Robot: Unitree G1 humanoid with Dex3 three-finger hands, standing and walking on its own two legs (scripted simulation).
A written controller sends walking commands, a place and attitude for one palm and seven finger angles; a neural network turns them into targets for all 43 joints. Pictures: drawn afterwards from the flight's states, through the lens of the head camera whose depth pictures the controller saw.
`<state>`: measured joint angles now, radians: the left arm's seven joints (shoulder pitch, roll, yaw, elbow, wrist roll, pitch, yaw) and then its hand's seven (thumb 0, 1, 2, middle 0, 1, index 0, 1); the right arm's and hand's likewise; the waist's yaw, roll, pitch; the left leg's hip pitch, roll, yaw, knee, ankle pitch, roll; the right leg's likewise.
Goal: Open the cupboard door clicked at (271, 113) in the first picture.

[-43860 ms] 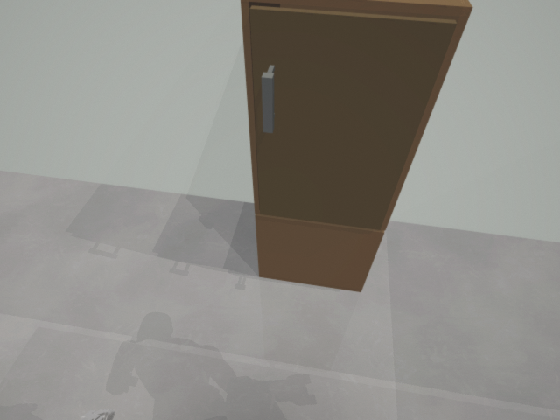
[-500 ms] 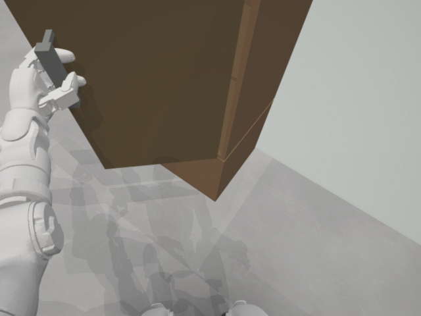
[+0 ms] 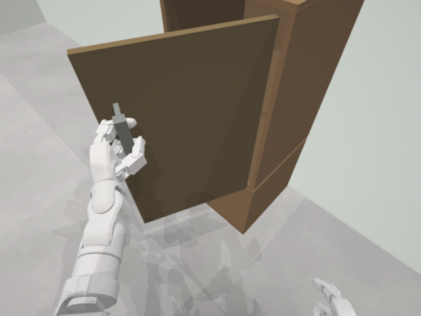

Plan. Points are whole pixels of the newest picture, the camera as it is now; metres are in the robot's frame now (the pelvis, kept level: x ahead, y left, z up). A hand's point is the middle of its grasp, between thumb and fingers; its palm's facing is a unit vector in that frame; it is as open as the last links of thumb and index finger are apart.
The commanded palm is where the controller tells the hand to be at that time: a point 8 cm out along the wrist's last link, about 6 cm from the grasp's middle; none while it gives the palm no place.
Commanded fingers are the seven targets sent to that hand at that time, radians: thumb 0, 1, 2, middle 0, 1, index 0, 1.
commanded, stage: pull the door open along its arc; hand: left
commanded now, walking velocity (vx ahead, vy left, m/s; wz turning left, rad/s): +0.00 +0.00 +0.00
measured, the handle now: (126, 136) +0.43 +0.20 +0.11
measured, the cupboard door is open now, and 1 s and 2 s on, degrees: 65 89 92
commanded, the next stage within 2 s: open thumb and fingers to let go in 0.78 s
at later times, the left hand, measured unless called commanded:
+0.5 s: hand (153, 168) +0.35 +0.12 +0.11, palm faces +0.45 -0.89 +0.02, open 5.9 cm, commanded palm +0.28 +0.15 +0.10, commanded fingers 0.00 0.90 0.90 -0.40 -1.35 -0.40 -1.35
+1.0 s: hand (188, 198) +0.29 +0.06 +0.11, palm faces +0.41 -0.91 -0.01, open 6.1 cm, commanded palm +0.24 +0.09 +0.10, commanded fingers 0.00 0.41 0.69 -0.37 -1.30 -0.37 -1.30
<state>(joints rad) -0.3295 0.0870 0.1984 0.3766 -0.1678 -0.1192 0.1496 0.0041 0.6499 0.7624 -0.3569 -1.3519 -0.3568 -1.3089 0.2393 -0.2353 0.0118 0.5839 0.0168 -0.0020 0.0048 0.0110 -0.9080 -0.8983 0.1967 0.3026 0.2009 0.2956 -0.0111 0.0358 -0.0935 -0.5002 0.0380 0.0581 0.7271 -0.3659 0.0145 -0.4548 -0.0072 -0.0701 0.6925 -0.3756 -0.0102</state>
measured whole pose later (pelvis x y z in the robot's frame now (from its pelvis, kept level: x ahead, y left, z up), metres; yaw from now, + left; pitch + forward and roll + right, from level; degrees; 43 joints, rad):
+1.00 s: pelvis +0.00 -0.03 +0.01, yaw +3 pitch +0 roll +0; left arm 0.03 -0.09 -0.26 -0.03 0.03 0.09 0.60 0.02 0.64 0.79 -0.38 -1.34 -0.39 -1.35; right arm 0.07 -0.16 0.03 0.58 -0.05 0.08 0.02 0.01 -0.91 -0.90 0.20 0.30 0.20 0.30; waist 0.03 0.05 -0.04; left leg -0.31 0.04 0.00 0.65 -0.34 -0.03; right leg -0.26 0.00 -0.13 0.64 -0.38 -0.05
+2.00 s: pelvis -0.03 -0.01 +0.00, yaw +3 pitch -1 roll +0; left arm 0.01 0.05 -0.26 0.01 -0.04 -0.07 0.11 -0.01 -0.50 0.30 -0.22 -0.41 -0.16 -0.41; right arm 0.18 -0.19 0.05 0.56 0.00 0.04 -0.02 0.01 -0.91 -0.90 0.20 0.30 0.20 0.30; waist 0.04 0.05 -0.01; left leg -0.36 0.01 0.01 0.68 -0.32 0.00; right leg -0.30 -0.03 -0.12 0.68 -0.36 -0.03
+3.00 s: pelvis -0.01 -0.03 -0.01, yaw +2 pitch +3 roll +0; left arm 0.62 0.15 -0.01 -0.41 -0.19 -0.18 -0.12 -0.01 -0.50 0.30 -0.15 -0.31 -0.16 -0.31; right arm 0.27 -0.23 0.03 0.49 0.03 -0.15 -0.03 0.02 -0.91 -0.90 0.20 0.30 0.20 0.30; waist 0.03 0.05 -0.06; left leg -0.43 0.04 0.01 0.77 -0.38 -0.02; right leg -0.38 0.00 -0.11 0.76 -0.43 -0.04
